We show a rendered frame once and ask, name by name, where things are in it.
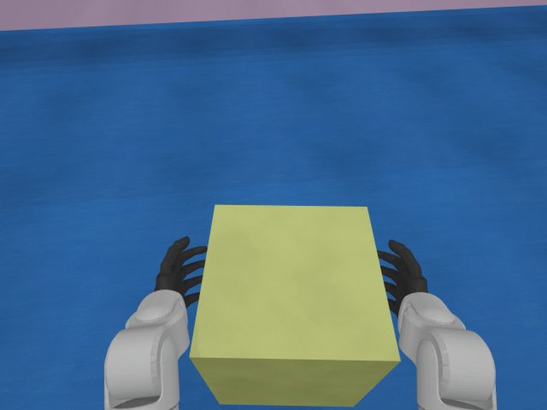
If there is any left robot hand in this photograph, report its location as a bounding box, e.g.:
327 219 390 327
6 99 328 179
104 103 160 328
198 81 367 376
154 237 208 308

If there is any right robot hand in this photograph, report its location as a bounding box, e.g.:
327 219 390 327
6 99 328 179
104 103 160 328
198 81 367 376
377 240 428 318

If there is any carton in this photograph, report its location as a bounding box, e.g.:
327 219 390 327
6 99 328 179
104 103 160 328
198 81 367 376
189 205 401 407

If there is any robot left forearm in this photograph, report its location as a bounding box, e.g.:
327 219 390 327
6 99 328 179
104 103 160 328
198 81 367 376
104 290 190 410

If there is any robot right forearm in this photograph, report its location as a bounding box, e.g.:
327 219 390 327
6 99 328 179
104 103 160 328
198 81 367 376
397 292 497 410

